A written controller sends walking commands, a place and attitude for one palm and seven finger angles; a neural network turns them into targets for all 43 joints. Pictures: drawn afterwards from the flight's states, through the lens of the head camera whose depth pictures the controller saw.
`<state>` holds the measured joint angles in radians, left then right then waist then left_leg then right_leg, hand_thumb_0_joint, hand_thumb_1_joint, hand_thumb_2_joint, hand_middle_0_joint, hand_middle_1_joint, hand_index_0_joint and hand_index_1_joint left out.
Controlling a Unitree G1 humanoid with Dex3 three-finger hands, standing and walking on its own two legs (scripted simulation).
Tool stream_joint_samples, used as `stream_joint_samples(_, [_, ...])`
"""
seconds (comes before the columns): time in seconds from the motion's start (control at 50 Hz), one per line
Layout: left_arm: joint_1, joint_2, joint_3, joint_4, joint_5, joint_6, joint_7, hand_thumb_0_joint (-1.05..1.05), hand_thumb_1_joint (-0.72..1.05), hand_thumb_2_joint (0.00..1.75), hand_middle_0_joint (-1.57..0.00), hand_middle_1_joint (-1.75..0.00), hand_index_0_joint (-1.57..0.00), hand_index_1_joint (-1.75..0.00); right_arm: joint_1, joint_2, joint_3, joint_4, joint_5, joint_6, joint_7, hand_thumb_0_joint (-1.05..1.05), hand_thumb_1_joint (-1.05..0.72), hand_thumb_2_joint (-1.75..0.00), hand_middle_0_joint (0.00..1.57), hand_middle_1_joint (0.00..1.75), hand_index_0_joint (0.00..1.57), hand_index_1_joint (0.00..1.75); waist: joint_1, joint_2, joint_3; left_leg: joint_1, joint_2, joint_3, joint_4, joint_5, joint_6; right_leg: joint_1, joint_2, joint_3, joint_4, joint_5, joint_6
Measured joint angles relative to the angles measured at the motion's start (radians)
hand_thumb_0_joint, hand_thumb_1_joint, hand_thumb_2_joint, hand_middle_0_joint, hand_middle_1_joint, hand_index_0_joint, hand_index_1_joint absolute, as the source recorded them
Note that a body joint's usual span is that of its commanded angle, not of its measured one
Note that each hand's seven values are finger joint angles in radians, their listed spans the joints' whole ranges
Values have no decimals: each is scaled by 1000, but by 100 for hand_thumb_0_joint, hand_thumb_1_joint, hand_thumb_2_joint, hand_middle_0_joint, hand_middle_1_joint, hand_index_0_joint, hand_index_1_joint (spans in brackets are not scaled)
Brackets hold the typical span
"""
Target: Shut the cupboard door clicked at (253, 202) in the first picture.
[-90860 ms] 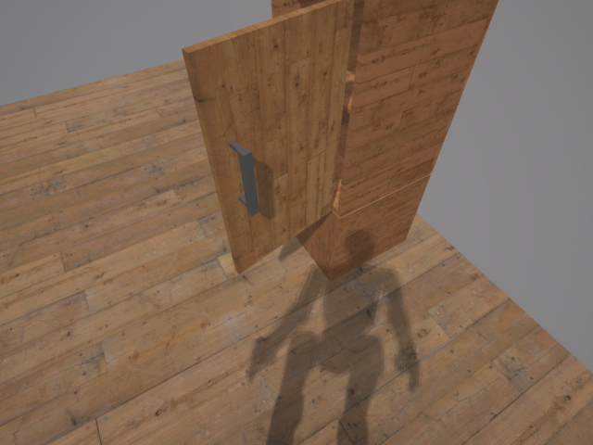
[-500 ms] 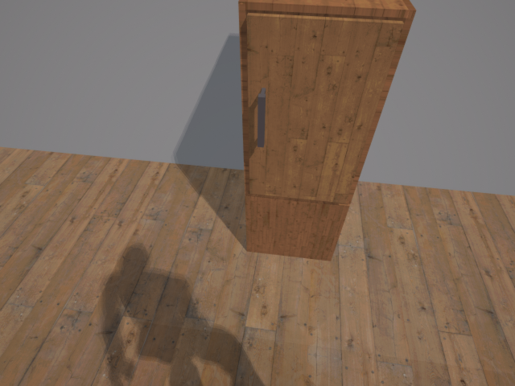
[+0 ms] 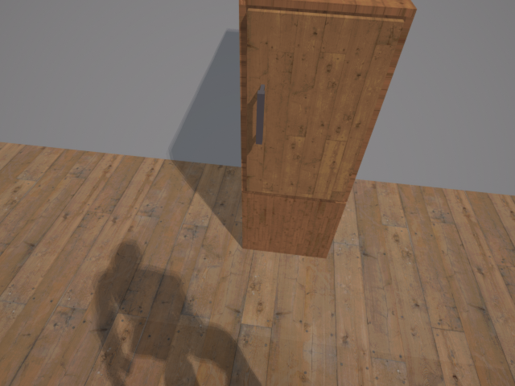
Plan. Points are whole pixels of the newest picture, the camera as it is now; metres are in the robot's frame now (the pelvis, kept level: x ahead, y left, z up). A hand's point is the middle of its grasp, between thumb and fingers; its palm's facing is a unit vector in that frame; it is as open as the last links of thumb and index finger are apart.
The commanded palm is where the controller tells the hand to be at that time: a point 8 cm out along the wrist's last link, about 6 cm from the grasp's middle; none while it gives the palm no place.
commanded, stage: look to check the result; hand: left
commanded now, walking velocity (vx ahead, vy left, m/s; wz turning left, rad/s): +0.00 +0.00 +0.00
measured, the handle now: (260, 115) +0.79 +0.03 -0.01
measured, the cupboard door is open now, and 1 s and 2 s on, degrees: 0 0 0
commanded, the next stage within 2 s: stand and wait in 0.46 s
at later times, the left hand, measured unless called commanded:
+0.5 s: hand out of the picture -0.01 +0.16 -0.18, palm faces +0.03 -0.99 -0.17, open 7.4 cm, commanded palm none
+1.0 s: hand out of the picture +0.00 +0.16 -0.18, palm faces +0.03 -0.98 -0.17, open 7.4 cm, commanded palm none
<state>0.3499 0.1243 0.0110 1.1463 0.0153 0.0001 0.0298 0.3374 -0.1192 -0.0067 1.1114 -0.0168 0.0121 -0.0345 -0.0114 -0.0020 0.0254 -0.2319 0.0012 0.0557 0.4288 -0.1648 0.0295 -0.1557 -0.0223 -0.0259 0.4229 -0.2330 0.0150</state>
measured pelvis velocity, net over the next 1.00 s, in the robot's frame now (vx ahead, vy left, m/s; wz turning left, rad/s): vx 0.03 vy -0.01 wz -0.01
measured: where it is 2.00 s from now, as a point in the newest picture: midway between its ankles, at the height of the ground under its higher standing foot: outside the picture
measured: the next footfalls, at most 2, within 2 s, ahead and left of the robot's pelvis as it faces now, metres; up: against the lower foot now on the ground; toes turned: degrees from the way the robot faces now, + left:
none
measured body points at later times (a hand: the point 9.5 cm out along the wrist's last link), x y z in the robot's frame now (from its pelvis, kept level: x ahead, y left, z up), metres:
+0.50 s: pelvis +0.01 +0.00 +0.00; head +0.01 +0.00 +0.45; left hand -0.01 +0.21 -0.16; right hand +0.00 -0.22 -0.16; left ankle +0.04 +0.10 -0.74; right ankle +0.00 -0.13 -0.74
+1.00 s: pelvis +0.03 -0.01 +0.00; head +0.04 -0.01 +0.45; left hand +0.00 +0.21 -0.16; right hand +0.01 -0.22 -0.16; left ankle +0.04 +0.10 -0.74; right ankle +0.00 -0.13 -0.74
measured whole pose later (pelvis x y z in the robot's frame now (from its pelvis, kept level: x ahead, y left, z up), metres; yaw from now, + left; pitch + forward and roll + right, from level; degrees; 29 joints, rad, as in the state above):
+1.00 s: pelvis +0.03 -0.01 +0.00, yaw +0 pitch -2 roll +0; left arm 0.32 0.13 0.01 1.15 0.01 -0.01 0.03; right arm 0.29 -0.13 0.00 1.13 -0.01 0.00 -0.04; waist -0.01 0.00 0.05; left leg -0.18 0.01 0.06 0.40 -0.19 0.02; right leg -0.10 -0.02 -0.02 0.39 -0.25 0.01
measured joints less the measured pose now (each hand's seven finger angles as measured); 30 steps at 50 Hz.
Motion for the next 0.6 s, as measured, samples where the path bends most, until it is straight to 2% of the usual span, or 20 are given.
stream_joint_samples(0.6, [-40, 4, -6, -3, -2, -7, 0, 0, 91, 89, -20, -30, -20, -30, -44, -12, 7, 6, 3, -5, 1, 1, -91, -90, 20, 30, 20, 30, 2, 0, 12, 36, 3, 1, -23, -10, -8, 35, 4, 1, -26, -9, -5])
